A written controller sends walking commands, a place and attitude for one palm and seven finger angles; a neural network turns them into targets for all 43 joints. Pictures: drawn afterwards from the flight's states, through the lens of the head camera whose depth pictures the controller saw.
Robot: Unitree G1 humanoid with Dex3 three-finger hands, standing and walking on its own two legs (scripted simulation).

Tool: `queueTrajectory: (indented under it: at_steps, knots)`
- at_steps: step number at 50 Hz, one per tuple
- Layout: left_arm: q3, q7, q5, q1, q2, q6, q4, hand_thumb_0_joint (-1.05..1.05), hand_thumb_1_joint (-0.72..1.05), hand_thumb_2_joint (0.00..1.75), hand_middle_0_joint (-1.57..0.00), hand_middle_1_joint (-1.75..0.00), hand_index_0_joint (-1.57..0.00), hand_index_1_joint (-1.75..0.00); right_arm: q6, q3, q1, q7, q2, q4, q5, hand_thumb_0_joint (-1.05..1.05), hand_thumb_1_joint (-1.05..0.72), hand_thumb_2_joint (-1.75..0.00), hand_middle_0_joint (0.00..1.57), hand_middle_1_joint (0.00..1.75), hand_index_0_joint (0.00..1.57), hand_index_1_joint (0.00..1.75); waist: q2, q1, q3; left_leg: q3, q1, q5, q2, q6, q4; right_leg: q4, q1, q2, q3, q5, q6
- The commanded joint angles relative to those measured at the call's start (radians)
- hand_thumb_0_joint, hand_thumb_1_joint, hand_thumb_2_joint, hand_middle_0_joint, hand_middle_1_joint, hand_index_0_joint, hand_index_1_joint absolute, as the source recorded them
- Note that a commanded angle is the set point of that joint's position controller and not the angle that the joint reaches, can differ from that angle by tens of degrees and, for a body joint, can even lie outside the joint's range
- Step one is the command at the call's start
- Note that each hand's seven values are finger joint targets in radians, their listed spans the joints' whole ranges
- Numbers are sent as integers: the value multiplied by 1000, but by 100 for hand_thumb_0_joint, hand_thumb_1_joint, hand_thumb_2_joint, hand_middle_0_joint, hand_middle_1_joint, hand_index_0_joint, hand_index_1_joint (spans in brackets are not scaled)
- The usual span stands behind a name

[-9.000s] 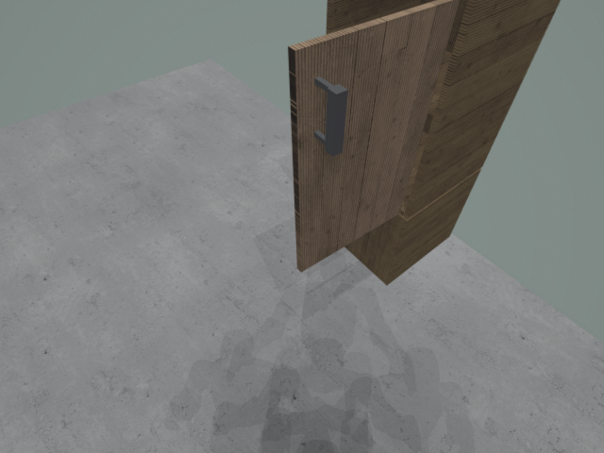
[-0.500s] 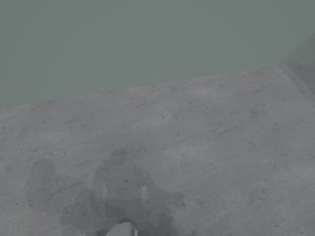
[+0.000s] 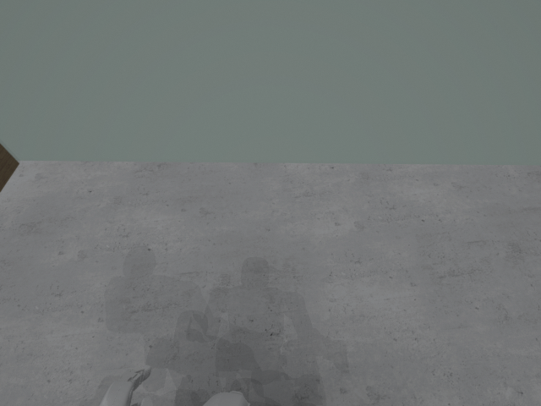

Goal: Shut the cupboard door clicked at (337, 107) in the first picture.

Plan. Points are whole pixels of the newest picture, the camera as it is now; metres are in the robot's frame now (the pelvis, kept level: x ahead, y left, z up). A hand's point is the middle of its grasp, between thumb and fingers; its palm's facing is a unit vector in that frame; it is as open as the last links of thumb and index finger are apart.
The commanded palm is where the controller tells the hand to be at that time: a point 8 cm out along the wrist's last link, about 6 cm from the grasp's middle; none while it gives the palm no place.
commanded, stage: walk to a spot facing it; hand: left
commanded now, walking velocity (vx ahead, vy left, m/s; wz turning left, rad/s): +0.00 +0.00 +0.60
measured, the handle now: out of the picture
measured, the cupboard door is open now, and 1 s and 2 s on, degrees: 87 87 87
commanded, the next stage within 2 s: none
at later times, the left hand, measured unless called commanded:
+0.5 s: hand out of the picture +0.06 +0.26 -0.16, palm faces +0.31 -0.92 -0.22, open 7.4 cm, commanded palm none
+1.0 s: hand out of the picture +0.11 +0.22 -0.15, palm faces +0.61 -0.76 -0.22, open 7.2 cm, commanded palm none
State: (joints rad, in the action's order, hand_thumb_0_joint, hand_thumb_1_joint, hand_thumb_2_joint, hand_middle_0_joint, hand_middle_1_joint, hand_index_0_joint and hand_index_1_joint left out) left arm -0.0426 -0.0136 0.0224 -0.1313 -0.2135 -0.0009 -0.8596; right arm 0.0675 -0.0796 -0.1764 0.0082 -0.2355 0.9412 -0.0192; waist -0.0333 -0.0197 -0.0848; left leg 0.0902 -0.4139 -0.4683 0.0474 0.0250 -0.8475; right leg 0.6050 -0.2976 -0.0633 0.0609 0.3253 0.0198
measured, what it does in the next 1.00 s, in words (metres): walks ahead, turning left: left foot, then right foot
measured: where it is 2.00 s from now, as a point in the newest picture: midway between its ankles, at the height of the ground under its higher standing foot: (180, 290)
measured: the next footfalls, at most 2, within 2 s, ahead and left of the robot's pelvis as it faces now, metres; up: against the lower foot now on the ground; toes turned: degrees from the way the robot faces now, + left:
left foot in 0.30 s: +0.06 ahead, +0.13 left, +0.00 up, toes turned +17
right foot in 0.72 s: +0.24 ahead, -0.08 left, +0.00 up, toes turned +20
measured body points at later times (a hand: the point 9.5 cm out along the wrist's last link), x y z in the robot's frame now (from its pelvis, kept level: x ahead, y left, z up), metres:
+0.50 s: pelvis +0.05 +0.03 +0.01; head +0.09 +0.06 +0.46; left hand +0.04 +0.31 -0.14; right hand +0.21 -0.19 -0.12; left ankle +0.02 +0.12 -0.73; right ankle +0.08 -0.13 -0.65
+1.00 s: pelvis +0.21 +0.06 +0.01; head +0.26 +0.09 +0.46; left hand +0.08 +0.26 -0.13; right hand +0.44 -0.10 -0.13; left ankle +0.19 +0.21 -0.68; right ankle +0.20 -0.10 -0.73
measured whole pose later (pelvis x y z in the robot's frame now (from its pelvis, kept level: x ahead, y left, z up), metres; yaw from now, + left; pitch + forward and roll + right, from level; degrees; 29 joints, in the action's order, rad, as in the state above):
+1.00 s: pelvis +0.21 +0.06 +0.01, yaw +37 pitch +2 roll +1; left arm -0.05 0.00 0.03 -0.30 -0.19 0.08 -1.00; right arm 0.03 -0.08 -0.13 0.05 -0.25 0.97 -0.03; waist 0.01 0.00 -0.08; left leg -0.09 -0.58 -0.26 -0.07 0.02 -0.88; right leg 0.36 -0.03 -0.13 0.29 0.34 0.05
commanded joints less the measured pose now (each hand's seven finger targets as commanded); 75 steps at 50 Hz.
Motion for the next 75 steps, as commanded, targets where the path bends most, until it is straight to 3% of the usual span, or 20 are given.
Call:
queueTrajectory:
  at_steps: [1,9,12,13,15,16,19,33,34,36,38,41,51,54,55,56,57,60,63,75]
  knots:
    - [-42,-25,-3,-27,-161,11,63,0,90,90,-20,-30,-20,-30,-12,-35,36,12,-97,-86,-1,0,-90,-90,20,30,20,30,265,2,72,-41,-189,0,-68,33,-406,-290,145,-290,-190,-345,-128]
    - [-61,-20,7,-157,-203,15,10,0,90,90,-20,-30,-20,-30,-26,4,122,27,-37,-102,11,0,-90,-90,20,30,20,30,245,65,129,-201,-51,20,-49,36,91,-131,314,-293,29,-746,-104]
    - [-68,-10,-2,-141,-216,12,6,0,90,90,-20,-30,-20,-30,-34,-3,47,23,-66,-91,6,0,-90,-90,20,30,20,30,219,18,148,-233,135,182,-16,10,300,-10,223,-281,92,-704,-51]
    - [-65,-5,-11,-120,-209,10,15,0,90,90,-20,-30,-20,-30,-41,-14,-18,22,-106,-76,2,0,-90,-90,20,30,20,30,145,-28,182,-198,289,341,-43,-12,389,120,117,-266,121,-625,-12]
    - [-32,2,-16,-33,-96,3,88,0,90,90,-20,-30,-20,-30,-48,-57,-185,3,-283,-52,-5,0,-90,-90,20,30,20,30,-271,-109,285,337,536,804,-447,-250,448,553,-302,-56,74,353,75]
    - [-37,1,-8,2,-120,-8,106,0,90,90,-20,-30,-20,-30,-44,-55,-191,-4,-286,-38,-7,0,-90,-90,20,30,20,30,-167,-105,265,323,501,572,-474,-285,472,610,-345,-74,-23,344,59]
    - [-48,18,3,40,-116,-10,58,0,90,90,-20,-30,-20,-30,-63,-32,-45,-19,-203,-72,-12,0,-90,-90,20,30,20,30,-129,-40,60,262,219,119,-329,-200,580,600,-342,-86,-70,110,53]
    - [-45,45,1,-22,-114,30,38,0,90,90,-20,-30,-20,-30,-85,-33,-32,-9,-177,-42,-5,0,-90,-90,20,30,20,30,-90,29,90,203,130,154,-201,-157,482,-61,56,42,28,-65,71]
    - [-57,40,2,-100,-138,40,15,0,90,90,-20,-30,-20,-30,-88,-29,-11,-8,-156,-46,2,0,-90,-90,20,30,20,30,-38,71,110,154,12,149,-150,-123,377,-170,247,14,-5,-81,61]
    - [-95,15,10,-293,-305,49,-27,0,90,90,-20,-30,-20,-30,-99,-10,24,0,-56,-102,11,0,-90,-90,20,30,20,30,418,161,170,-77,-354,-178,9,-24,-152,-413,518,-455,-538,229,-98]
    - [-68,4,3,-179,-192,54,-6,0,90,90,-20,-30,-20,-30,-91,-22,57,16,-102,-89,-9,0,-90,-90,20,30,20,30,234,87,31,-17,-367,14,-114,-26,-341,-458,286,-404,-415,301,-102]
    - [-43,5,-1,-130,-104,77,-20,0,90,90,-20,-30,-20,-30,-72,-14,33,34,-53,-46,-10,0,-90,-90,20,30,20,30,214,30,27,-61,-298,168,-151,5,-360,-411,220,-315,-99,-121,-61]
    - [-41,7,8,-260,-143,92,-125,0,90,90,-20,-30,-20,-30,-87,27,154,56,8,-86,-6,0,-90,-90,20,30,20,30,213,48,60,-253,-126,194,-65,-39,164,-254,381,-298,170,-744,-68]
    - [-42,16,-4,-197,-184,86,-119,0,90,90,-20,-30,-20,-30,-95,3,-107,36,-72,-16,-16,0,-90,-90,20,30,20,30,162,-101,170,-309,313,251,10,-90,286,86,190,-274,241,-829,-32]
    - [-35,27,-8,-195,-140,83,-99,0,90,90,-20,-30,-20,-30,-96,-23,-248,24,-174,11,-25,0,-90,-90,20,30,20,30,-7,-164,271,-97,568,220,-140,-149,305,362,-35,-205,241,-506,5]
    - [-23,38,-19,-187,-82,77,-43,0,90,90,-20,-30,-20,-30,-106,-52,-334,8,-284,21,-25,0,-90,-90,20,30,20,30,-238,-177,350,395,732,321,-438,-278,443,686,-335,-39,182,213,51]
    - [-25,27,-15,-90,-110,66,-13,0,90,90,-20,-30,-20,-30,-95,-55,-322,-9,-304,35,-4,0,-90,-90,20,30,20,30,-112,-171,334,454,697,337,-486,-310,528,808,-407,-48,4,221,26]
    - [-24,28,3,-106,-71,54,-67,0,90,90,-20,-30,-20,-30,-119,-10,-102,-21,-162,-18,-5,0,-90,-90,20,30,20,30,-51,-40,85,219,252,190,-378,-214,596,758,-349,-139,-54,25,24]
    - [-17,37,13,-198,-32,29,-112,0,90,90,-20,-30,-20,-30,-143,15,-86,-23,-94,1,-2,0,-90,-90,20,30,20,30,-70,18,49,60,181,303,-285,-183,642,609,-276,-123,-37,-69,38]
    - [-7,45,0,118,-25,39,-17,0,90,90,-20,-30,-20,-30,-153,23,-294,-29,-57,112,-5,0,-90,-90,20,30,20,30,-65,-45,-12,-9,396,637,-281,-196,634,129,-317,-66,8,-212,19]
